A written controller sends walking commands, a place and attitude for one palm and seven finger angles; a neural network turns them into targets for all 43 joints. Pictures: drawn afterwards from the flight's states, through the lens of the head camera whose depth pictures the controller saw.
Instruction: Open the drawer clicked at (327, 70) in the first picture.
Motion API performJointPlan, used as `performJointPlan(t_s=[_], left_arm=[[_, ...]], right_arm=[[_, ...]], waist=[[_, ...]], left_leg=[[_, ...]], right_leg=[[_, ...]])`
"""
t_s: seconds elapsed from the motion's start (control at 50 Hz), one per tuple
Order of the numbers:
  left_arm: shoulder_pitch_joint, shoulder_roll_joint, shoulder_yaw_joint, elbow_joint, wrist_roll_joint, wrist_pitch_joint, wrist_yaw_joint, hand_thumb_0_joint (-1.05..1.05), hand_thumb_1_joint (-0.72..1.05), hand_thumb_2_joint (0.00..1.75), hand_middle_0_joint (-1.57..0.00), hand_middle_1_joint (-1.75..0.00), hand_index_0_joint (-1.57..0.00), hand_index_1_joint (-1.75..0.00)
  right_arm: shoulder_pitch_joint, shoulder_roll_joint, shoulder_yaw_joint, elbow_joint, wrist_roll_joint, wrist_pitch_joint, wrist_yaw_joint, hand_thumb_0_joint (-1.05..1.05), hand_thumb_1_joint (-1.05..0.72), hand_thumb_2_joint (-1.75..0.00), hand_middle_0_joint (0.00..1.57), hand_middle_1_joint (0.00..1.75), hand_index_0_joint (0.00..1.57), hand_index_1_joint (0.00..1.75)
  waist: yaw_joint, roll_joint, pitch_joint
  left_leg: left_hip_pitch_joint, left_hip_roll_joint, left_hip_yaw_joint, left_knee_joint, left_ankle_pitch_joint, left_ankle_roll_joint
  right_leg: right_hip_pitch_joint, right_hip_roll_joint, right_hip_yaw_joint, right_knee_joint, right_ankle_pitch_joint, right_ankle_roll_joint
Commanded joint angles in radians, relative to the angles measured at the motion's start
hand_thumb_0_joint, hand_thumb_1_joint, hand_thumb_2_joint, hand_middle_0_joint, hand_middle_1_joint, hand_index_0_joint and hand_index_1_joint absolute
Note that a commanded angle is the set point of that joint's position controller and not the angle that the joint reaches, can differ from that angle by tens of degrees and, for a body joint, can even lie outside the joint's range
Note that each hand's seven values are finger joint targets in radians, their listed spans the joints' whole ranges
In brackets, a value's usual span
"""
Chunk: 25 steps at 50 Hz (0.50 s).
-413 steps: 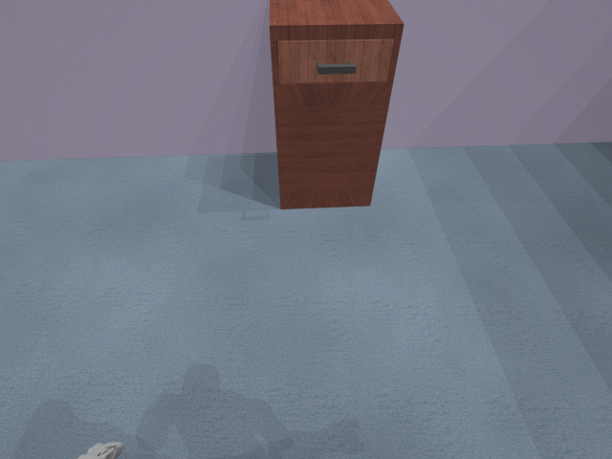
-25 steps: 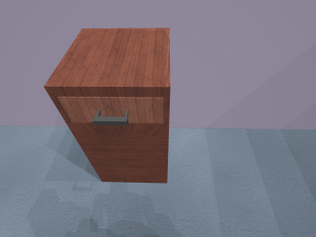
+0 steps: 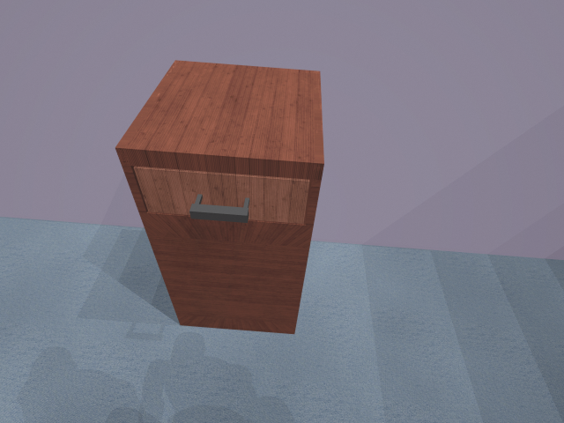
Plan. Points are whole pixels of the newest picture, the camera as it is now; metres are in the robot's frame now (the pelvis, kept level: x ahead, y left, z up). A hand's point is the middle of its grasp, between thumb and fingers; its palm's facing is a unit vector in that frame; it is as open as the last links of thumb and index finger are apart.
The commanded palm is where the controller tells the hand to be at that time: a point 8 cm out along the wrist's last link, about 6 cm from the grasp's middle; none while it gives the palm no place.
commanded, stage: come to a stop and stand still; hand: left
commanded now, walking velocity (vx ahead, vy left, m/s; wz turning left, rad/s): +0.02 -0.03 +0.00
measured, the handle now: (221, 206) +0.57 +0.17 -0.08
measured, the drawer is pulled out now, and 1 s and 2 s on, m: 0.00 0.00 0.00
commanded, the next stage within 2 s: look again from close up in 0.44 s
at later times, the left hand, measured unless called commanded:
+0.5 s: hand out of the picture -0.02 +0.13 -0.19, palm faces +0.04 -0.99 -0.15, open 7.3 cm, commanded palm none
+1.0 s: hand out of the picture -0.05 +0.14 -0.18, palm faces +0.05 -0.99 -0.15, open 7.4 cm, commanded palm none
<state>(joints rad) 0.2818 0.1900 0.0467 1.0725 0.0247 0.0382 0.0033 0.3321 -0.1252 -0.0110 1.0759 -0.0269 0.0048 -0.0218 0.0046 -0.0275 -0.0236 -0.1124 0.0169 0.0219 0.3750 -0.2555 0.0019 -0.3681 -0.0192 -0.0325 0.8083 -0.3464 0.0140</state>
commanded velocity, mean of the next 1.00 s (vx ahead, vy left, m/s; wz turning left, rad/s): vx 0.00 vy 0.00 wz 0.00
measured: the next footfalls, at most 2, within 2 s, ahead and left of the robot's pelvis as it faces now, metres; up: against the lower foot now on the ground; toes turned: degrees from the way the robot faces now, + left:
right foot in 0.12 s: +0.03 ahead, -0.11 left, +0.00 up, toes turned -3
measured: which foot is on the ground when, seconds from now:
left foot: down 0.00-1.00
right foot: up 0.00-0.10, down 0.12-1.00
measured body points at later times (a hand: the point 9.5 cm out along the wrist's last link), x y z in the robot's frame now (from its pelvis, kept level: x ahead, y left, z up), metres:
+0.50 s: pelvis +0.00 -0.01 -0.01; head -0.02 -0.01 +0.44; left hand -0.02 +0.19 -0.17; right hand +0.01 -0.24 -0.17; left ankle -0.01 +0.09 -0.74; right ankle -0.01 -0.11 -0.74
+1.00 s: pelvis -0.02 -0.01 -0.01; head -0.03 -0.01 +0.44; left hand -0.05 +0.19 -0.17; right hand -0.05 -0.20 -0.17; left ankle -0.01 +0.09 -0.74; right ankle -0.01 -0.11 -0.74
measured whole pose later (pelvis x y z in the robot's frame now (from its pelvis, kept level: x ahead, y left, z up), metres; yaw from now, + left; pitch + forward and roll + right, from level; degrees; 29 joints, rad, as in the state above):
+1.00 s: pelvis -0.02 -0.01 -0.01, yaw +0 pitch -2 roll +0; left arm 0.37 0.10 -0.01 1.10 0.01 -0.01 0.04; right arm 0.37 -0.11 0.02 1.13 -0.02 -0.01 -0.02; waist 0.00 0.01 0.00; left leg -0.21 0.00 0.07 0.47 -0.24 0.03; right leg -0.20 -0.01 -0.07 0.47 -0.25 -0.02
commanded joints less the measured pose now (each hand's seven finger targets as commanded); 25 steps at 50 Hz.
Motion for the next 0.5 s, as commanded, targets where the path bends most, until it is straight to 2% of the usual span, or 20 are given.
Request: performJointPlan(t_s=[0.0, 0.02, 0.04, 0.06, 0.08, 0.1, 0.12, 0.14, 0.16, 0.18, 0.2, 0.22, 0.24, 0.26, 0.28, 0.3, 0.32, 0.34, 0.42, 0.48], left_arm=[[-0.057, 0.009, -0.010, -0.057, -0.008, -0.037, -0.007, 0.00, 0.90, 0.90, -0.20, -0.30, -0.20, -0.30], [-0.059, 0.007, -0.014, -0.048, -0.011, -0.040, -0.005, 0.00, 0.90, 0.90, -0.20, -0.30, -0.20, -0.30], [-0.024, -0.002, -0.016, -0.032, -0.015, -0.043, -0.002, 0.00, 0.90, 0.90, -0.20, -0.30, -0.20, -0.30], [0.023, -0.001, -0.016, -0.007, -0.016, -0.047, 0.001, 0.00, 0.90, 0.90, -0.20, -0.30, -0.20, -0.30], [0.073, 0.016, -0.015, 0.018, -0.016, -0.057, 0.007, 0.00, 0.90, 0.90, -0.20, -0.30, -0.20, -0.30], [0.191, 0.077, -0.019, 0.079, -0.004, -0.079, 0.064, 0.00, 0.90, 0.90, -0.20, -0.30, -0.20, -0.30], [0.171, 0.123, -0.024, 0.060, 0.000, -0.090, 0.050, 0.00, 0.90, 0.90, -0.20, -0.30, -0.20, -0.30], [0.176, 0.072, -0.027, 0.063, -0.008, -0.102, 0.053, 0.00, 0.90, 0.90, -0.20, -0.30, -0.20, -0.30], [0.138, 0.052, -0.032, 0.045, -0.007, -0.099, 0.054, 0.00, 0.90, 0.90, -0.20, -0.30, -0.20, -0.30], [0.131, 0.045, -0.031, 0.027, -0.008, -0.096, 0.054, 0.00, 0.90, 0.90, -0.20, -0.30, -0.20, -0.30], [0.117, 0.053, -0.028, 0.015, -0.006, -0.093, 0.053, 0.00, 0.90, 0.90, -0.20, -0.30, -0.20, -0.30], [0.102, 0.066, -0.026, 0.007, -0.006, -0.085, 0.051, 0.00, 0.90, 0.90, -0.20, -0.30, -0.20, -0.30], [0.085, 0.069, -0.026, 0.005, -0.009, -0.079, 0.048, 0.00, 0.90, 0.90, -0.20, -0.30, -0.20, -0.30], [0.078, 0.049, -0.031, 0.011, -0.013, -0.075, 0.045, 0.00, 0.90, 0.90, -0.20, -0.30, -0.20, -0.30], [0.083, 0.025, -0.035, 0.014, -0.014, -0.072, 0.044, 0.00, 0.90, 0.90, -0.20, -0.30, -0.20, -0.30], [0.096, 0.005, -0.036, 0.016, -0.011, -0.070, 0.046, 0.00, 0.90, 0.90, -0.20, -0.30, -0.20, -0.30], [0.107, 0.009, -0.037, 0.017, -0.005, -0.063, 0.047, 0.00, 0.90, 0.90, -0.20, -0.30, -0.20, -0.30], [0.115, 0.012, -0.036, 0.019, -0.006, -0.062, 0.044, 0.00, 0.90, 0.90, -0.20, -0.30, -0.20, -0.30], [0.125, 0.011, -0.041, 0.023, -0.008, -0.066, 0.038, 0.00, 0.90, 0.90, -0.20, -0.30, -0.20, -0.30], [0.128, 0.012, -0.042, 0.016, -0.010, -0.064, 0.036, 0.00, 0.90, 0.90, -0.20, -0.30, -0.20, -0.30]], right_arm=[[0.044, -0.166, -0.035, -0.017, -0.001, -0.026, -0.023, 0.00, -0.90, -0.90, 0.20, 0.30, 0.20, 0.30], [0.055, -0.162, -0.035, -0.004, 0.001, -0.026, -0.023, 0.00, -0.90, -0.90, 0.20, 0.30, 0.20, 0.30], [0.055, -0.161, -0.034, 0.004, 0.003, -0.025, -0.025, 0.00, -0.90, -0.90, 0.20, 0.30, 0.20, 0.30], [0.052, -0.158, -0.033, 0.010, 0.009, -0.026, -0.027, 0.00, -0.90, -0.90, 0.20, 0.30, 0.20, 0.30], [0.057, -0.136, -0.029, 0.017, 0.015, -0.029, -0.027, 0.00, -0.90, -0.90, 0.20, 0.30, 0.20, 0.30], [-0.119, -0.144, -0.018, -0.057, 0.028, -0.051, -0.009, 0.00, -0.90, -0.90, 0.20, 0.30, 0.20, 0.30], [-0.062, -0.073, -0.002, -0.097, 0.025, -0.040, 0.000, 0.00, -0.90, -0.90, 0.20, 0.30, 0.20, 0.30], [0.023, -0.058, -0.001, -0.070, 0.016, -0.028, 0.000, 0.00, -0.90, -0.90, 0.20, 0.30, 0.20, 0.30], [0.039, -0.079, -0.008, -0.062, 0.015, -0.021, -0.001, 0.00, -0.90, -0.90, 0.20, 0.30, 0.20, 0.30], [0.026, -0.075, -0.005, -0.060, 0.018, -0.017, -0.001, 0.00, -0.90, -0.90, 0.20, 0.30, 0.20, 0.30], [0.016, -0.061, 0.000, -0.057, 0.019, -0.017, -0.001, 0.00, -0.90, -0.90, 0.20, 0.30, 0.20, 0.30], [0.019, -0.042, 0.004, -0.050, 0.017, -0.014, -0.002, 0.00, -0.90, -0.90, 0.20, 0.30, 0.20, 0.30], [0.036, -0.034, 0.007, -0.037, 0.015, -0.013, -0.004, 0.00, -0.90, -0.90, 0.20, 0.30, 0.20, 0.30], [0.052, -0.044, 0.006, -0.024, 0.012, -0.015, -0.006, 0.00, -0.90, -0.90, 0.20, 0.30, 0.20, 0.30], [0.060, -0.068, 0.005, -0.019, 0.011, -0.019, -0.008, 0.00, -0.90, -0.90, 0.20, 0.30, 0.20, 0.30], [0.063, -0.088, 0.004, -0.018, 0.009, -0.019, -0.009, 0.00, -0.90, -0.90, 0.20, 0.30, 0.20, 0.30], [0.062, -0.094, 0.005, -0.015, 0.010, -0.022, -0.007, 0.00, -0.90, -0.90, 0.20, 0.30, 0.20, 0.30], [0.042, -0.091, 0.009, -0.015, 0.010, -0.024, -0.009, 0.00, -0.90, -0.90, 0.20, 0.30, 0.20, 0.30], [0.038, -0.091, 0.012, -0.019, 0.012, -0.025, -0.012, 0.00, -0.90, -0.90, 0.20, 0.30, 0.20, 0.30], [0.038, -0.098, 0.013, -0.018, 0.011, -0.024, -0.013, 0.00, -0.90, -0.90, 0.20, 0.30, 0.20, 0.30]], waist=[[-0.039, 0.189, 0.121], [-0.042, 0.178, 0.106], [-0.026, 0.165, 0.082], [-0.009, 0.154, 0.061], [0.004, 0.096, 0.027], [0.077, 0.020, 0.129], [0.004, -0.107, 0.095], [-0.016, -0.289, -0.090], [-0.021, -0.326, -0.125], [-0.014, -0.243, -0.114], [-0.016, -0.106, -0.093], [-0.024, 0.010, -0.053], [-0.037, 0.010, -0.006], [-0.041, 0.016, 0.042], [-0.037, 0.029, 0.074], [-0.028, 0.021, 0.099], [-0.021, 0.095, 0.110], [-0.013, 0.118, 0.121], [-0.014, 0.043, 0.130], [-0.012, 0.044, 0.130]], left_leg=[[0.014, 0.235, -0.193, -0.170, 0.102, 0.154], [0.031, 0.226, -0.186, -0.140, 0.192, 0.152], [0.034, 0.217, -0.168, -0.096, 0.275, 0.142], [0.009, 0.193, -0.139, -0.044, 0.311, 0.117], [-0.026, 0.156, -0.104, 0.020, 0.310, 0.079], [-0.175, 0.108, 0.003, 0.256, 0.167, -0.002], [-0.230, 0.022, 0.028, 0.279, -0.041, -0.007], [-0.223, 0.028, 0.006, 0.319, -0.191, 0.018], [-0.236, 0.025, 0.004, 0.358, -0.181, 0.023], [-0.232, 0.021, 0.010, 0.357, -0.171, 0.020], [-0.203, 0.017, 0.027, 0.305, -0.162, 0.013], [-0.143, 0.007, 0.042, 0.235, -0.115, 0.010], [-0.091, 0.009, 0.039, 0.151, -0.039, 0.005], [-0.067, 0.032, 0.017, 0.102, 0.033, 0.010], [-0.068, 0.078, -0.018, 0.082, 0.128, 0.025], [-0.092, 0.109, -0.029, 0.081, 0.145, 0.037], [-0.118, 0.112, -0.046, 0.075, 0.170, 0.039], [-0.132, 0.111, -0.053, 0.061, 0.176, 0.043], [-0.139, 0.095, -0.053, 0.035, 0.102, 0.041], [-0.146, 0.090, -0.054, 0.018, 0.062, 0.042]], right_leg=[[-0.066, -0.020, -0.011, -0.122, -0.081, 0.004], [-0.035, -0.013, -0.018, -0.183, -0.079, 0.004], [0.027, -0.008, -0.026, -0.266, -0.028, 0.003], [0.116, -0.008, -0.032, -0.378, 0.084, 0.003], [0.225, -0.036, 0.001, -0.472, 0.215, -0.006], [0.169, -0.148, 0.151, -0.486, 0.598, -0.009], [0.271, -0.211, 0.133, -0.470, 0.853, -0.050], [0.375, -0.218, 0.145, -0.423, 0.880, -0.074], [0.429, -0.208, 0.115, -0.398, 0.963, -0.098], [0.418, -0.204, 0.111, -0.391, 0.971, -0.120], [0.377, -0.214, 0.118, -0.392, 0.906, -0.146], [0.300, -0.203, 0.109, -0.398, 0.763, -0.148], [0.225, -0.181, 0.106, -0.404, 0.599, -0.133], [0.166, -0.144, 0.089, -0.404, 0.450, -0.108], [0.126, -0.103, 0.071, -0.399, 0.348, -0.083], [0.110, -0.082, 0.060, -0.409, 0.259, -0.074], [0.119, -0.072, 0.053, -0.399, 0.200, -0.072], [0.129, -0.069, 0.051, -0.395, 0.196, -0.070], [0.130, -0.075, 0.060, -0.419, 0.178, -0.066], [0.132, -0.076, 0.064, -0.429, 0.150, -0.066]])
